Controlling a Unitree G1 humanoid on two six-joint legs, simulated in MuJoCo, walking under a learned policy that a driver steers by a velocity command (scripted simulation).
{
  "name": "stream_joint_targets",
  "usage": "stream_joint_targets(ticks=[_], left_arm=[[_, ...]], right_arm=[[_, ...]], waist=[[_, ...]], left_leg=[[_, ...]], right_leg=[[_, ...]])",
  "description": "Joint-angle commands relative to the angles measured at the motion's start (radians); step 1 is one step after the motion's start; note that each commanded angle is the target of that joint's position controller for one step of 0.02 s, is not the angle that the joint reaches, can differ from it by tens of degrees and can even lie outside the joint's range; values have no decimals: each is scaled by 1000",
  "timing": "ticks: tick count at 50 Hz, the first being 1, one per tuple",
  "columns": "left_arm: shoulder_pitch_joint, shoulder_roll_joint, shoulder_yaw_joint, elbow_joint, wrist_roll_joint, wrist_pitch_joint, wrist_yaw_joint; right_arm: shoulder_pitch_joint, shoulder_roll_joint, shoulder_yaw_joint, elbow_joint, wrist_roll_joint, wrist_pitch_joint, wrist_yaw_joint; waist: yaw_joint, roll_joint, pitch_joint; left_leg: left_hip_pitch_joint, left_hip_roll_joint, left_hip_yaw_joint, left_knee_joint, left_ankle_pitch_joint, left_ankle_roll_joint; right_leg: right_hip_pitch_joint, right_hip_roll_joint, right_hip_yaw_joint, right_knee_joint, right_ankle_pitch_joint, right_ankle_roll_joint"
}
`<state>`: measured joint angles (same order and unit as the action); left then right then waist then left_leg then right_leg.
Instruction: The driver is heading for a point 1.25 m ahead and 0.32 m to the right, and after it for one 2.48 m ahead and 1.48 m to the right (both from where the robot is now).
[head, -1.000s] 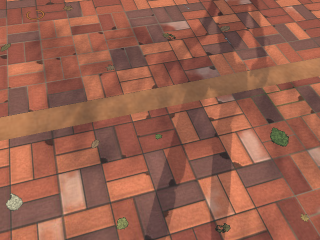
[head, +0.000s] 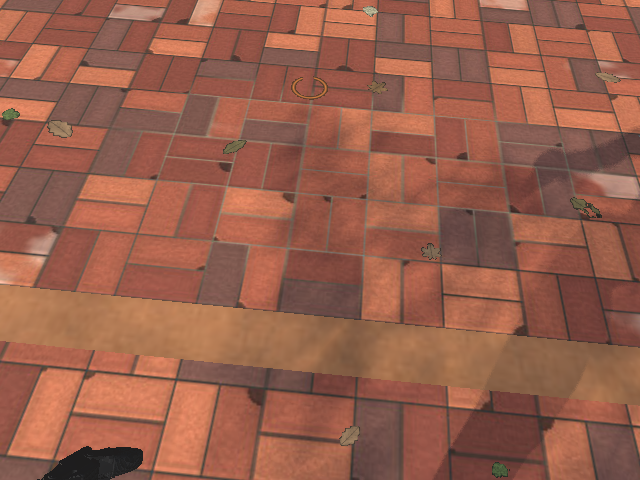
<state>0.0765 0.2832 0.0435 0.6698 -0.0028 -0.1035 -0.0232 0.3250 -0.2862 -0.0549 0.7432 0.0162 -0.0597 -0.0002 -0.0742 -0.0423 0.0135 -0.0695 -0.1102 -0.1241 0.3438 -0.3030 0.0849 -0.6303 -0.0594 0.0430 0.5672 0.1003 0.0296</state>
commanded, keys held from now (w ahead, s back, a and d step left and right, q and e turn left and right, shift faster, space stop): w+e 0.12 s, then e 0.72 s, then no key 0.02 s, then w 0.08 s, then w+q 0.06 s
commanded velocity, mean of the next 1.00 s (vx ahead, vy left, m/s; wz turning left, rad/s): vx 0.19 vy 0.00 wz -0.41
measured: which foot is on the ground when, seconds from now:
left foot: down 0.00-0.14, up 0.16-0.56, down 0.58-1.00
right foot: up 0.00-0.10, down 0.12-0.58, up 0.60-0.98, down 1.00-1.00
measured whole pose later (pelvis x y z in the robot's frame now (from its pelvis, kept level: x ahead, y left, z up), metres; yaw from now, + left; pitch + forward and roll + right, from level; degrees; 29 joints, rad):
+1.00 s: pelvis +0.30 -0.06 -0.01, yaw -30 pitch +1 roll +1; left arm 0.22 0.30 0.05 0.65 -0.01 0.05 0.00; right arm 0.19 -0.30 -0.06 0.73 0.02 0.01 -0.01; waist -0.03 0.00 0.02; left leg -0.31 0.06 0.08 0.50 -0.21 0.00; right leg -0.27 -0.02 -0.01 0.57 -0.35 -0.01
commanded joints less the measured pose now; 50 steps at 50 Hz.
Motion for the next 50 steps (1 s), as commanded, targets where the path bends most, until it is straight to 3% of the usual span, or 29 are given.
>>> stream_joint_targets(ticks=[1,3,4,5,6,7,8,9,10,11,12,14,17,19,25,27,28,29,30,31,32,33,34,35,37,43,47,49,50], left_arm=[[-144,87,17,-108,-9,-23,-18],[-99,100,23,-104,-12,-23,-25],[-29,119,33,-88,-11,-22,-24],[106,150,52,-52,-8,-21,-20],[275,202,65,-27,-1,-18,-16],[332,288,86,-17,10,-14,-19],[337,203,65,-14,-14,-8,-21],[264,163,52,-31,-12,1,-12],[213,149,48,-50,-3,10,-7],[179,141,43,-58,-3,18,-6],[165,138,39,-60,1,20,-1],[145,151,43,-53,4,26,6],[151,194,59,-36,-6,45,24],[161,196,62,-25,-19,67,38],[188,186,63,-22,-19,117,62],[161,180,62,-38,-18,122,64],[133,172,60,-49,-19,123,65],[133,142,50,-63,-13,121,63],[181,85,33,-73,7,115,60],[289,94,32,-81,-8,115,58],[326,185,55,-47,-2,117,56],[269,225,72,-35,-15,129,57],[246,215,76,-27,-20,146,63],[224,204,76,-39,-19,159,66],[209,145,60,-55,-21,167,60],[132,104,39,-103,-10,156,42],[171,112,39,-86,-8,150,22],[265,83,33,-30,0,140,15],[331,93,35,-8,-1,134,19]], right_arm=[[79,-167,-44,-11,-3,-1,-4],[69,-177,-47,-4,-4,8,-8],[50,-185,-48,-7,-5,11,-10],[25,-179,-43,-15,-8,15,-13],[13,-151,-27,-41,-25,14,-20],[121,-76,-5,-62,-29,-4,-17],[94,-118,-5,-64,-33,-25,-8],[4,-159,-15,-85,-7,-37,2],[-63,-155,-11,-100,-10,-45,4],[-105,-153,-15,-114,-28,-44,2],[-107,-149,-18,-122,-37,-38,-2],[-65,-113,-10,-114,-36,-16,-12],[-83,-90,-3,-112,-35,5,-29],[-129,-85,-2,-114,-33,11,-29],[-279,-96,-10,-150,-20,5,-11],[-255,-113,-22,-145,-19,-7,-6],[-222,-116,-27,-136,-19,-16,-6],[-191,-145,-35,-134,-29,-22,-11],[-160,-203,-46,-144,-44,-17,-24],[-123,-208,-49,-117,-65,4,-22],[-138,-156,-42,-129,-36,13,-20],[-163,-110,-29,-141,-33,18,-23],[-198,-99,-24,-148,-35,27,-24],[-227,-100,-22,-150,-29,34,-27],[-240,-115,-26,-141,-40,45,-33],[-224,-158,-47,-117,-32,60,-39],[-205,-191,-54,-93,4,60,-15],[-192,-152,-36,-68,16,54,0],[-192,-91,-15,-60,6,46,11]], waist=[[-38,125,37],[-7,142,20],[35,151,-29],[110,135,-122],[181,68,-259],[129,-197,-356],[145,-194,-364],[148,-107,-228],[138,1,-156],[116,68,-93],[88,63,-79],[50,5,-85],[47,-24,-113],[61,-37,-139],[105,-78,-118],[83,-103,-104],[54,-107,-99],[48,-76,-127],[70,101,-200],[120,340,-249],[108,256,-226],[88,176,-172],[95,128,-140],[95,135,-106],[98,175,-73],[57,203,-130],[68,215,-110],[117,168,-88],[149,109,-84]], left_leg=[[81,325,-144,-53,346,129],[140,332,-114,7,554,104],[147,312,-79,86,764,89],[115,268,-22,245,917,64],[-53,227,17,503,755,31],[-452,37,84,896,137,-71],[-604,27,-8,988,-239,-85],[-663,82,-22,1021,-190,-91],[-648,116,2,989,-142,-96],[-634,139,23,926,-120,-107],[-586,157,26,869,-100,-116],[-531,156,39,769,-84,-144],[-489,120,64,606,10,-176],[-441,95,63,504,129,-183],[-414,53,13,271,162,-167],[-361,53,3,170,153,-144],[-289,63,13,69,239,-123],[-150,148,-27,19,391,-83],[42,361,-200,57,735,10],[159,547,-464,56,867,198],[121,552,-477,45,742,223],[64,479,-337,54,653,179],[4,417,-244,42,556,141],[-50,395,-196,22,488,133],[-131,333,-81,-22,447,127],[-88,379,5,-34,447,163],[-187,378,-8,-92,-60,137],[-324,332,21,-50,-218,78],[-438,275,69,67,-243,12]], right_leg=[[-46,12,-26,-44,-80,-51],[6,38,-51,-63,-179,-91],[113,73,-80,-71,-204,-116],[309,95,-93,-88,-150,-151],[603,-34,78,-56,-77,-220],[943,-254,557,-118,-121,-394],[1001,-286,722,-218,-108,-403],[894,-264,573,-208,-22,-362],[765,-225,451,-201,152,-335],[650,-189,365,-207,306,-323],[572,-162,318,-224,379,-313],[493,-124,268,-241,458,-311],[430,-83,211,-229,496,-295],[409,-48,196,-207,423,-253],[471,-47,337,-133,153,-208],[489,-42,403,-93,83,-192],[477,-17,409,-57,38,-170],[419,24,389,18,-67,-134],[287,117,265,234,-418,-80],[92,214,151,411,-858,-26],[46,137,136,576,-813,19],[30,113,119,652,-731,43],[32,96,101,674,-671,59],[29,79,90,681,-622,69],[77,73,28,629,-556,76],[186,19,-23,355,-508,59],[351,50,-86,118,-478,-14],[570,87,-112,-93,-399,-70],[709,39,-29,-156,-442,-95]])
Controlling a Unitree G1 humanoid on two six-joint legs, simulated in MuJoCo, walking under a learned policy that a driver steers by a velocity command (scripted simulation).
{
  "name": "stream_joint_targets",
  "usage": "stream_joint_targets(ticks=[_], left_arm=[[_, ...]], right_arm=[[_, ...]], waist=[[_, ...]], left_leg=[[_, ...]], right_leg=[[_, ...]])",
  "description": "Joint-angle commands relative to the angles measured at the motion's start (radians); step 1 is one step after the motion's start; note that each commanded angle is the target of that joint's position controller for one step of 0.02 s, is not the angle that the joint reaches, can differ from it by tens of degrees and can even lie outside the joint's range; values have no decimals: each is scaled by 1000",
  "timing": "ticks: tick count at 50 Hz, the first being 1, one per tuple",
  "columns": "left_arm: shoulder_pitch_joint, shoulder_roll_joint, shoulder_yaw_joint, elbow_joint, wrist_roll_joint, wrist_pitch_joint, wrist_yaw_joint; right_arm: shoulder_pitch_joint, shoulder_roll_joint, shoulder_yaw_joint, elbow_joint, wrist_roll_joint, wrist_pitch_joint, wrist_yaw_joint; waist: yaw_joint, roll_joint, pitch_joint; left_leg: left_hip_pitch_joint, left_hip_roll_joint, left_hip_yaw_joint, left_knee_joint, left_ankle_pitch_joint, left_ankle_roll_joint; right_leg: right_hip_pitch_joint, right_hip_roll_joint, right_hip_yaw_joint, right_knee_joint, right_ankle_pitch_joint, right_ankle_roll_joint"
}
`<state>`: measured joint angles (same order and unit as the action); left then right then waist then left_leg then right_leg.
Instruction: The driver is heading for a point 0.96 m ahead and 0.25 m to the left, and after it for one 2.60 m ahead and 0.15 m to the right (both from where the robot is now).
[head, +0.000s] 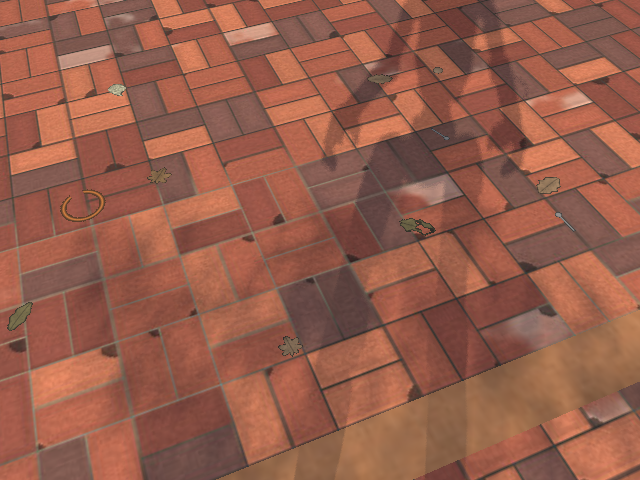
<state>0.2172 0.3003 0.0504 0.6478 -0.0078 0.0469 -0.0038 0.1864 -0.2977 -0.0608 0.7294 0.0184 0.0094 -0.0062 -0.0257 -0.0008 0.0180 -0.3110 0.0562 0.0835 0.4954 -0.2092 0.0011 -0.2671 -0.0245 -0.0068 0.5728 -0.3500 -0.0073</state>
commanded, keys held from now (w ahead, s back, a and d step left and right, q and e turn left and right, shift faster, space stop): w+q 0.88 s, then w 0.12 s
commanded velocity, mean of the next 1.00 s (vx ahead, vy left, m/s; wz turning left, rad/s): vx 0.44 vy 0.00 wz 0.40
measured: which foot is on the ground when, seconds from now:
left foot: down 0.00-0.00, up 0.02-0.50, down 0.52-0.98, up 1.00-1.00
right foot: down 0.00-0.52, up 0.54-0.96, down 0.98-1.00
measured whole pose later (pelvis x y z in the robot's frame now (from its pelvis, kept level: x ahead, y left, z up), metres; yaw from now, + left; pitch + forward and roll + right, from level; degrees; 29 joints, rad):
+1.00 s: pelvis +0.47 +0.09 -0.01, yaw +30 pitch +2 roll +0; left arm 0.09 0.28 0.04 0.64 0.01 -0.13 -0.02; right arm 0.37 -0.31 -0.08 0.74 0.02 -0.03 -0.01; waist -0.07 0.00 0.00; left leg -0.10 -0.09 -0.22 0.59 -0.49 0.05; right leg -0.48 0.01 0.03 0.52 -0.09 0.00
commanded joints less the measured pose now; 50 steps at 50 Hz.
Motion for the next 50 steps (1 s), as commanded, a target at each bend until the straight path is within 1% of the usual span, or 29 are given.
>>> stream_joint_targets(ticks=[1,2,3,4,5,6,9,14,20,21,23,24,25,26,27,28,29,30,31,32,33,34,37,40,43,46,48,49,50], left_arm=[[265,152,40,17,11,-21,15],[240,279,72,0,32,-38,7],[188,220,59,-6,37,-67,8],[136,168,44,3,28,-89,11],[113,137,35,3,20,-104,13],[103,119,30,9,16,-113,17],[132,82,26,27,27,-134,23],[146,93,34,56,25,-134,26],[219,125,47,118,3,-115,25],[217,133,49,123,0,-109,26],[204,169,56,125,-5,-100,35],[195,184,60,124,-4,-93,40],[179,195,61,120,-8,-90,44],[168,194,56,104,-8,-101,47],[265,32,4,50,28,-129,25],[187,80,5,38,0,-172,13],[58,136,23,-5,-40,-191,5],[29,123,15,-24,-37,-202,8],[25,118,18,-16,-10,-203,15],[51,127,27,-9,5,-192,15],[73,125,29,-5,12,-178,13],[90,114,28,-2,19,-166,12],[27,79,14,-25,32,-148,15],[-114,44,-3,-55,27,-157,10],[-201,64,3,-79,4,-168,-3],[-175,108,22,-75,-1,-177,-15],[-78,125,38,-52,4,-184,-15],[19,155,52,-39,17,-190,-10],[154,225,66,-33,32,-189,-5]], right_arm=[[-67,24,24,-70,-28,-35,38],[-130,-76,-10,-115,0,-48,28],[-166,-146,-31,-113,22,-54,19],[-119,-145,-38,-92,27,-53,18],[-80,-137,-41,-58,17,-51,14],[-60,-134,-45,-43,11,-51,13],[-21,-85,-40,-16,12,-55,18],[-77,-49,-27,-47,4,-50,34],[-226,-4,5,-136,9,-64,81],[-231,-8,5,-149,10,-67,88],[-189,-41,-10,-159,8,-64,92],[-99,-77,-28,-145,10,-60,89],[48,-131,-55,-115,13,-57,79],[203,-190,-86,-81,14,-46,57],[243,-298,-102,-72,13,-45,39],[271,-238,-82,-92,6,-55,35],[236,-185,-66,-80,-3,-64,36],[169,-161,-57,-83,4,-70,35],[94,-132,-47,-96,3,-72,35],[47,-109,-39,-113,-10,-74,31],[20,-108,-38,-125,-16,-74,27],[10,-112,-40,-123,-12,-77,24],[25,-141,-45,-104,-6,-82,10],[65,-154,-49,-84,4,-71,-1],[132,-167,-53,-59,13,-61,-5],[148,-147,-48,-46,11,-55,-9],[143,-129,-43,-43,2,-51,-6],[152,-86,-27,-47,-6,-53,0],[229,-22,-3,-61,-24,-59,2]], waist=[[106,-191,-119],[130,-247,-2],[125,-169,83],[84,-196,120],[70,-188,107],[65,-170,109],[59,-114,59],[82,-98,89],[134,-67,156],[124,-74,144],[74,-124,64],[18,-145,-4],[-68,-136,-96],[-154,-82,-176],[-57,211,-298],[-105,136,-468],[-129,89,-305],[-78,27,-183],[-26,-15,-101],[15,7,-70],[41,24,-52],[56,31,-41],[50,36,2],[-9,57,9],[-48,76,-9],[-26,110,-29],[30,126,-53],[79,96,-133],[93,-79,-295]], left_leg=[[-376,0,-18,287,-413,-3],[-551,-37,-69,435,-390,-11],[-559,6,-146,515,-279,3],[-590,3,-177,525,-170,11],[-581,7,-198,534,-101,10],[-572,-2,-219,537,-30,3],[-541,-23,-221,557,121,-15],[-499,-9,-170,381,256,-42],[-479,-5,-44,163,191,25],[-446,-20,-18,138,150,45],[-303,-85,45,133,58,90],[-181,-125,64,138,19,116],[45,-157,56,91,61,154],[354,-118,-58,50,93,199],[768,189,-600,39,-14,388],[811,294,-939,-148,-146,461],[706,254,-781,-195,-109,388],[537,208,-653,-203,-44,348],[379,162,-561,-218,53,322],[267,128,-496,-243,132,316],[191,111,-473,-270,164,319],[137,102,-447,-288,205,325],[4,60,-353,-303,278,308],[-38,-4,-298,-266,194,246],[18,23,-367,-223,110,224],[144,81,-453,-126,84,195],[165,70,-456,-30,182,166],[134,14,-409,135,224,132],[-41,-79,-323,448,-12,82]], right_leg=[[460,-261,363,-255,-43,-128],[273,-414,603,-397,-272,-278],[213,-367,562,-446,-376,-270],[220,-318,475,-453,-338,-225],[241,-278,383,-451,-246,-181],[249,-257,302,-457,-136,-155],[280,-222,119,-449,132,-126],[261,-214,-34,-469,270,-128],[363,-262,-128,-427,473,-129],[382,-264,-146,-387,597,-122],[409,-266,-175,-248,1033,-105],[407,-261,-186,-117,1209,-94],[333,-242,-201,72,1239,-72],[112,-205,-195,318,1034,-36],[-363,-22,-144,733,-31,30],[-459,60,101,894,-230,30],[-547,1,132,878,-142,10],[-531,-43,120,779,-54,-6],[-481,-72,107,690,-17,-1],[-411,-94,111,648,15,7],[-368,-99,106,623,31,21],[-352,-102,93,586,41,39],[-336,-91,54,416,149,87],[-260,-39,38,140,380,94],[-206,5,56,3,448,91],[-189,-5,88,-56,375,51],[-61,8,52,-99,313,0],[109,-39,84,-99,300,-46],[406,-234,325,-73,275,-142]])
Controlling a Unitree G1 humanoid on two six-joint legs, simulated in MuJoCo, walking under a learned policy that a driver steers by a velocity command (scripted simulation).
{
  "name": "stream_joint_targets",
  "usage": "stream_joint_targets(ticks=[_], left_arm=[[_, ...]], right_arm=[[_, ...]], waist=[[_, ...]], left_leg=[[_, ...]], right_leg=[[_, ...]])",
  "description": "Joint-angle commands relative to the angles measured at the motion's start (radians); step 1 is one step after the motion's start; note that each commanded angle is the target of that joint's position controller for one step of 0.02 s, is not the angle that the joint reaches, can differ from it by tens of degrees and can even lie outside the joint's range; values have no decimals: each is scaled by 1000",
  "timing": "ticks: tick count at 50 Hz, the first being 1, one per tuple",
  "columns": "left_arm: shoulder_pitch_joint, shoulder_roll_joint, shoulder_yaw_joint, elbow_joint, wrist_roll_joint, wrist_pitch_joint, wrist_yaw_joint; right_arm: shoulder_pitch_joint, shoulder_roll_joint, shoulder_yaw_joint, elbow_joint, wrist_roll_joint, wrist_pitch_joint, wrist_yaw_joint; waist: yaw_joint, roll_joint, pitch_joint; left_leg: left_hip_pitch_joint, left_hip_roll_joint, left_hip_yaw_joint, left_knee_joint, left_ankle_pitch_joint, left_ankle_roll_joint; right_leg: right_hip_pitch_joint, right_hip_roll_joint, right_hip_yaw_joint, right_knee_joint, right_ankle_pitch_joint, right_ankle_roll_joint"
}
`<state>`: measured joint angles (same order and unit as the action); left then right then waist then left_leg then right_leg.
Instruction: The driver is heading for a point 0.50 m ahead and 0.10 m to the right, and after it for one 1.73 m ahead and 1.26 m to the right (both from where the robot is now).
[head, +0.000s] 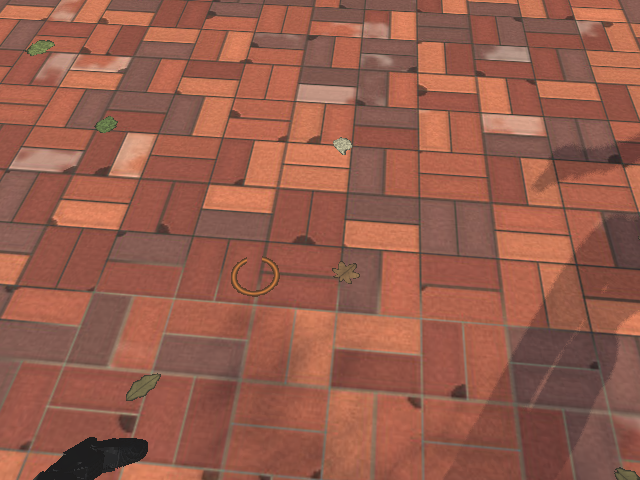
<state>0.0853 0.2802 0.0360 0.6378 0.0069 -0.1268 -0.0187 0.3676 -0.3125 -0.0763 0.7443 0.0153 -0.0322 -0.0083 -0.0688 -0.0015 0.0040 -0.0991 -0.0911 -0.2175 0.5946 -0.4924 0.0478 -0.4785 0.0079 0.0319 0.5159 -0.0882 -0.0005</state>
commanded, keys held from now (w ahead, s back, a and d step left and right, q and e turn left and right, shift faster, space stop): w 0.08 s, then w+e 0.50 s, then e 0.42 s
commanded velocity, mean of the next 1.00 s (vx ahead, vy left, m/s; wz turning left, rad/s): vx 0.39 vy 0.00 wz -0.33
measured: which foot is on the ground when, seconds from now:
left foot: up 0.00-0.42, down 0.44-0.90, up 0.92-1.00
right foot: down 0.00-0.44, up 0.46-0.88, down 0.90-1.00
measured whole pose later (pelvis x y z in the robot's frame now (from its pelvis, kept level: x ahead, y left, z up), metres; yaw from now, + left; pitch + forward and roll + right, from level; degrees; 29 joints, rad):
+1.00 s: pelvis +0.43 -0.04 +0.00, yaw -24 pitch +2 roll +1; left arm 0.12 0.31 0.07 0.57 0.00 -0.01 -0.03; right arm 0.16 -0.32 -0.06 0.77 0.00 -0.03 -0.01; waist -0.02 0.00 0.09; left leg -0.39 0.00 0.00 1.19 -0.54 -0.04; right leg -0.49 0.06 0.01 0.57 -0.12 -0.08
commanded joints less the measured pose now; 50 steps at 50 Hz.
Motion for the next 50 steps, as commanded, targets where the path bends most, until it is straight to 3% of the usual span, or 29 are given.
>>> stream_joint_targets(ticks=[1,2,3,4,5,6,8,13,18,21,22,23,24,25,26,27,28,30,33,37,41,43,44,45,46,47,48,49,50], left_arm=[[371,284,98,40,8,0,-6],[348,186,75,24,-14,2,-8],[288,143,60,19,-12,9,-3],[239,129,51,12,0,14,-2],[212,116,44,19,3,18,-2],[200,104,38,21,6,17,0],[205,99,35,33,-8,16,-1],[242,168,58,64,-27,35,16],[314,180,65,94,-39,58,25],[303,156,60,92,-34,70,30],[290,111,45,81,-26,68,28],[304,30,20,55,2,65,30],[403,31,18,19,-42,53,32],[364,127,42,48,-57,57,37],[291,151,52,39,-52,63,33],[274,132,52,46,-44,70,33],[251,121,54,39,-36,75,30],[238,90,53,28,-36,88,22],[198,63,47,-9,-21,101,21],[108,37,31,-44,-18,100,-7],[53,81,49,-90,-15,110,-36],[96,119,68,-95,-10,116,-40],[182,148,87,-75,-9,115,-36],[265,209,111,-59,-7,115,-16],[258,312,122,-83,-4,121,10],[233,294,106,-130,12,110,2],[193,228,93,-141,3,107,-7],[149,197,83,-133,-12,105,-5],[119,175,77,-130,-21,111,1]], right_arm=[[157,8,21,-75,20,-30,5],[84,-96,2,-62,32,-30,1],[-45,-130,-7,-87,25,-28,1],[-111,-116,-3,-105,7,-28,1],[-140,-97,-2,-118,-8,-33,4],[-132,-78,-1,-119,-9,-36,8],[-115,-45,8,-111,-12,-38,11],[-270,3,34,-138,-17,-58,22],[-365,-44,20,-159,0,-76,36],[-256,-85,-6,-128,-1,-84,28],[-146,-123,-23,-112,-13,-86,18],[16,-194,-39,-91,-21,-79,8],[38,-235,-49,-70,-29,-64,18],[-10,-144,-29,-78,-16,-65,22],[-51,-94,-14,-79,-11,-65,21],[-104,-66,-4,-81,-18,-67,24],[-138,-41,1,-74,-24,-67,24],[-167,-38,-1,-62,-31,-75,19],[-185,-80,-17,-38,-27,-77,8],[-194,-121,-26,-16,-18,-48,-15],[-178,-161,-38,5,11,-30,-19],[-192,-179,-47,2,28,-20,-22],[-197,-167,-45,0,33,-14,-23],[-144,-136,-34,2,14,-16,-19],[-69,-30,1,-30,-58,-18,-9],[-28,-77,9,-30,-45,-22,5],[-114,-148,-10,-30,-12,-15,10],[-168,-139,-7,-48,-5,-8,5],[-184,-123,-5,-39,-16,2,-8]], waist=[[105,-389,-343],[141,-217,-232],[156,-116,-111],[141,-54,-49],[116,-53,-5],[91,-83,1],[74,-110,-10],[111,-90,10],[128,-98,14],[53,-101,-24],[-6,-69,-94],[-53,122,-238],[5,393,-278],[-9,226,-159],[-8,160,-70],[20,101,-37],[37,107,-6],[60,125,18],[81,88,23],[53,84,1],[50,86,-20],[85,92,-49],[132,63,-90],[162,-34,-146],[80,-316,-216],[95,-271,-426],[135,-117,-372],[114,-70,-261],[92,-14,-192]], left_leg=[[-563,-20,61,628,-96,-18],[-669,38,12,727,-48,-20],[-697,74,45,734,44,-18],[-671,108,78,699,104,-18],[-649,144,96,629,152,-18],[-595,166,106,578,179,-20],[-551,168,139,483,181,-32],[-440,134,175,96,382,-75],[-315,98,154,-72,475,-75],[-107,101,168,-150,425,-31],[66,177,109,-153,393,7],[305,384,-97,-151,365,62],[412,530,-509,-284,61,193],[319,490,-473,-328,-69,178],[229,448,-315,-330,9,145],[145,402,-206,-348,141,128],[90,371,-125,-367,241,126],[10,342,4,-399,443,123],[-15,345,153,-380,849,142],[-31,315,300,-361,886,121],[51,353,324,-274,885,94],[72,353,338,-142,984,70],[48,317,367,4,978,42],[-65,245,392,222,804,-15],[-404,108,396,572,-78,-91],[-531,23,170,796,-246,-112],[-572,74,108,806,-143,-99],[-592,102,119,747,-58,-91],[-580,131,118,674,-4,-94]], right_leg=[[806,-418,756,-184,-309,-287],[746,-397,771,-237,-521,-256],[628,-359,609,-240,-465,-217],[513,-314,491,-250,-328,-207],[431,-274,423,-269,-220,-212],[379,-240,372,-289,-146,-208],[346,-208,314,-313,-38,-224],[274,-172,199,-333,51,-222],[287,-196,261,-279,-34,-189],[257,-162,276,-156,-52,-139],[183,-101,233,12,-62,-103],[24,-13,122,346,-339,-53],[-255,38,75,598,-531,-28],[-326,-25,122,709,-451,-17],[-340,-50,108,722,-363,-17],[-298,-79,100,706,-289,-7],[-281,-101,99,670,-242,-2],[-222,-119,79,641,-191,11],[-213,-109,47,529,-147,46],[-94,-90,-23,262,66,37],[-36,-66,-44,130,36,-13],[45,-25,-76,75,-35,-55],[167,13,-94,-5,23,-84],[357,-2,-31,-61,289,-128],[627,-268,325,26,825,-267],[734,-416,655,-63,642,-448],[666,-355,554,-109,482,-399],[559,-297,456,-123,355,-337],[455,-254,404,-143,262,-291]])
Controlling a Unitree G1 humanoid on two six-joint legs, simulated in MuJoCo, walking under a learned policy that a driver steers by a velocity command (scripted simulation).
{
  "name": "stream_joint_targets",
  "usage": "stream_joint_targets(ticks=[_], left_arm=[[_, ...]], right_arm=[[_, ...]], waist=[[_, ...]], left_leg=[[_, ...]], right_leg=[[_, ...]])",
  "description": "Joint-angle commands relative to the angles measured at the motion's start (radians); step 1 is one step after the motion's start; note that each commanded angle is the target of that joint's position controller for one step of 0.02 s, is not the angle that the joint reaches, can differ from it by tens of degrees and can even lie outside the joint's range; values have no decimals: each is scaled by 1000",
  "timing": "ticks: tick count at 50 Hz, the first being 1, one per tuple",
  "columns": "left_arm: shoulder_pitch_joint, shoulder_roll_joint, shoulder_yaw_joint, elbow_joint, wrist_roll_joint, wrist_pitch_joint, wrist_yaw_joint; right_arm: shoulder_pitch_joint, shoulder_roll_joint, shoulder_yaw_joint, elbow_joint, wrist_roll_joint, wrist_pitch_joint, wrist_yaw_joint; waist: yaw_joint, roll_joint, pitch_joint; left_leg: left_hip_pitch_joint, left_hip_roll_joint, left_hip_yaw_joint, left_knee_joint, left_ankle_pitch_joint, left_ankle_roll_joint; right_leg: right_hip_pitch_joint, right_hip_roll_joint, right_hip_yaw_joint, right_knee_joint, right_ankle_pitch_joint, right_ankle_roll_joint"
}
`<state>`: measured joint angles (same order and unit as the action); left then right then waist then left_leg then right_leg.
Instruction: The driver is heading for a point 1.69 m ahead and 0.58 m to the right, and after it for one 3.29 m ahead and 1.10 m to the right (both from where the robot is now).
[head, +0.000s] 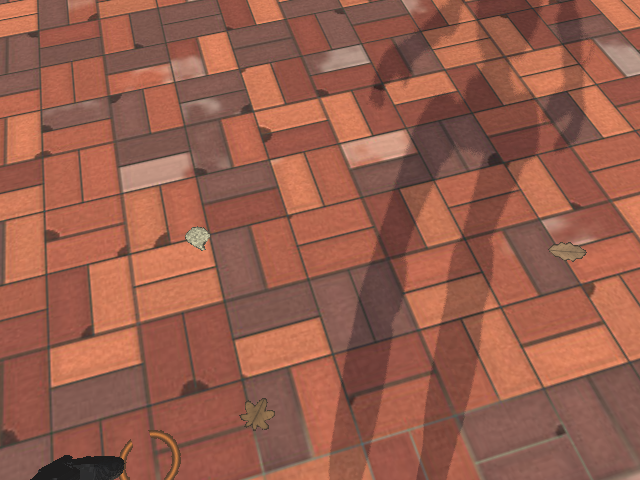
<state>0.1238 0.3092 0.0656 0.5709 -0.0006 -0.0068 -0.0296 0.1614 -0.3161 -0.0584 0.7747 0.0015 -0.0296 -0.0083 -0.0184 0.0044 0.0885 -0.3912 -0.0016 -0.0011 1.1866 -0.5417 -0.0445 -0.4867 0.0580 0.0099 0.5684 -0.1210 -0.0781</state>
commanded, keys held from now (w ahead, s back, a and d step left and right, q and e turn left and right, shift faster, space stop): e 0.88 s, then no key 0.12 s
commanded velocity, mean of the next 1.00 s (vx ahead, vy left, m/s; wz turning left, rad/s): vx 0.02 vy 0.00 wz -0.58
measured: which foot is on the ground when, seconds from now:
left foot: up 0.00-0.32, down 0.34-0.78, up 0.80-1.00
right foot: down 0.00-0.36, up 0.38-0.76, down 0.78-1.00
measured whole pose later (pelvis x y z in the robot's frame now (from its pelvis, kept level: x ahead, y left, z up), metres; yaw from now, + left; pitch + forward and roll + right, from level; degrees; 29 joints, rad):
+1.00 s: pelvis +0.01 +0.02 +0.02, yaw -35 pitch +2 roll +2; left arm 0.18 0.30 0.06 0.60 0.00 0.03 0.02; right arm 0.14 -0.34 -0.09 0.73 0.00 0.02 -0.03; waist 0.00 0.04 0.05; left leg -0.53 0.02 -0.02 1.04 -0.35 -0.09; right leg -0.27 0.04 0.08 0.45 -0.21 -0.05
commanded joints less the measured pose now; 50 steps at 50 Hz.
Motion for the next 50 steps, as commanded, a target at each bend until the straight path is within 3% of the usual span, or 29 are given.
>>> stream_joint_targets(ticks=[1,3,4,8,11,14,16,17,18,19,20,21,22,23,26,29,32,35,37,38,39,40,41,42,43,44,45,47,50], left_arm=[[49,140,43,-67,-12,-2,18],[16,150,47,-76,10,5,26],[18,155,50,-75,12,7,31],[20,170,58,-70,1,21,54],[17,166,58,-70,3,33,57],[33,161,59,-67,0,43,53],[22,158,58,-67,-11,51,55],[33,146,54,-63,-19,54,57],[72,102,42,-60,-17,54,56],[44,110,49,-97,-29,45,56],[74,188,73,-71,-4,34,55],[102,205,85,-41,-11,38,51],[132,178,81,-11,-12,50,55],[144,155,75,-3,-10,60,56],[82,106,55,-30,-26,66,50],[14,83,40,-64,-23,62,43],[8,71,28,-76,-18,61,30],[34,92,36,-72,-21,68,21],[92,88,43,-51,-20,71,15],[128,106,53,-36,-18,72,20],[168,181,76,-34,-20,69,32],[154,302,96,-64,-4,62,41],[184,242,81,-65,29,36,31],[142,212,67,-52,29,18,31],[82,188,62,-50,10,11,36],[39,164,52,-55,-8,13,42],[12,148,41,-58,-10,16,49],[4,129,30,-55,3,20,56],[19,124,25,-35,6,21,59]], right_arm=[[18,-126,-26,-73,-7,11,-16],[40,-106,-23,-63,-8,24,-17],[45,-93,-20,-57,-9,25,-20],[4,-73,-13,-63,-9,34,-24],[-27,-74,-15,-76,-4,32,-17],[-34,-80,-20,-85,2,16,-7],[10,-80,-27,-74,4,7,3],[44,-97,-36,-64,0,5,3],[72,-164,-53,-68,-19,9,-2],[49,-233,-68,-62,-48,17,-2],[-16,-177,-55,-100,-56,11,-6],[-75,-127,-41,-119,-43,11,-15],[-107,-100,-34,-130,-27,13,-20],[-111,-85,-29,-132,-12,15,-25],[-59,-85,-24,-127,-16,31,-36],[0,-124,-40,-115,-18,43,-38],[-14,-166,-57,-116,-9,49,-26],[-15,-181,-65,-109,8,47,-14],[-39,-178,-66,-103,29,44,-12],[-4,-149,-60,-85,32,40,-10],[33,-99,-48,-80,7,35,-5],[-13,-47,-24,-147,-40,30,-5],[-112,-100,-41,-161,-25,26,-16],[-117,-117,-49,-159,-2,30,-18],[-92,-117,-54,-141,0,34,-24],[-80,-125,-58,-131,-10,37,-31],[-55,-124,-60,-119,-15,39,-30],[-16,-104,-54,-102,-6,38,-23],[-38,-69,-37,-108,-1,40,-18]], waist=[[16,-37,-236],[-12,-82,-220],[-11,-90,-227],[8,-108,-236],[23,-144,-207],[34,-169,-198],[7,-172,-193],[-8,-153,-191],[8,-7,-206],[30,302,-131],[32,227,-126],[57,158,-124],[66,124,-118],[57,122,-108],[14,140,-90],[-36,168,-118],[-39,187,-141],[-27,194,-154],[20,176,-159],[33,133,-168],[29,-55,-187],[16,-350,-172],[107,-225,-233],[74,-175,-196],[43,-135,-166],[28,-127,-151],[11,-136,-159],[0,-136,-189],[22,-139,-179]], left_leg=[[-234,52,-102,9,79,-4],[-139,25,-78,-91,117,-13],[-117,14,-74,-141,124,-21],[-76,-5,-94,-286,200,-38],[-40,-19,-100,-376,221,-31],[0,-32,-100,-491,203,-9],[93,-38,-80,-660,268,21],[179,-5,-87,-768,330,47],[284,188,-246,-848,318,118],[226,356,-490,-930,418,261],[181,397,-503,-921,472,305],[168,344,-395,-896,498,266],[176,281,-301,-879,495,226],[200,263,-258,-873,506,220],[255,228,-151,-883,538,237],[358,265,-132,-869,582,259],[320,290,-81,-858,649,263],[316,314,-60,-824,697,253],[282,304,-19,-753,682,208],[218,276,25,-680,608,151],[36,198,120,-475,380,57],[-274,42,144,-224,-101,-38],[-288,26,-24,-45,-147,-40],[-295,45,-55,2,-70,-24],[-294,56,-65,-19,20,-18],[-294,59,-71,-47,82,-22],[-248,47,-61,-35,135,-32],[-186,30,-43,-60,196,-46],[-138,35,-40,-235,222,-52]], right_leg=[[356,-275,394,-217,251,-194],[244,-231,358,-242,244,-178],[229,-222,348,-242,252,-179],[191,-194,375,-250,39,-159],[159,-175,420,-264,-134,-137],[194,-176,484,-246,-157,-124],[187,-154,500,-212,-146,-97],[146,-118,480,-175,-185,-61],[40,-40,381,-4,-367,-2],[-137,119,137,225,-471,56],[-132,46,168,443,-451,95],[-116,36,160,532,-387,108],[-115,30,140,591,-337,128],[-143,21,131,655,-296,145],[-170,-14,59,608,-244,176],[-152,-63,34,444,-263,192],[-13,-83,-22,287,-298,174],[79,-72,-59,145,-267,141],[195,-53,-85,-56,-129,91],[307,-37,-68,-157,-30,56],[485,-156,122,-204,236,-2],[552,-418,493,-190,519,-199],[492,-446,513,-215,457,-293],[457,-389,420,-223,374,-249],[427,-326,355,-222,285,-188],[410,-297,330,-220,261,-155],[375,-274,297,-219,304,-147],[357,-251,259,-219,320,-149],[361,-236,254,-215,243,-143]])
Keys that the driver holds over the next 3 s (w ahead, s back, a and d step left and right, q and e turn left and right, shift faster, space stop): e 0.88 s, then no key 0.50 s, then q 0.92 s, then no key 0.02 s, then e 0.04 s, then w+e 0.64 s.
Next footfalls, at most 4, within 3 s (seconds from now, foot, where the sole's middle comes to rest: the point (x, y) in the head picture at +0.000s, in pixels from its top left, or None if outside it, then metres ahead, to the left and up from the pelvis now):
0.34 left None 0.13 0.15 -0.76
0.78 right None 0.01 -0.09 -0.76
1.20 left None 0.14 0.10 -0.76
1.96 left None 0.12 0.15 -0.76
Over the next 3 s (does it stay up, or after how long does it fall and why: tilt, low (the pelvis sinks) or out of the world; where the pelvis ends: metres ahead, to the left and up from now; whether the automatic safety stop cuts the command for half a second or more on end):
stays up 0.23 0.07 0.02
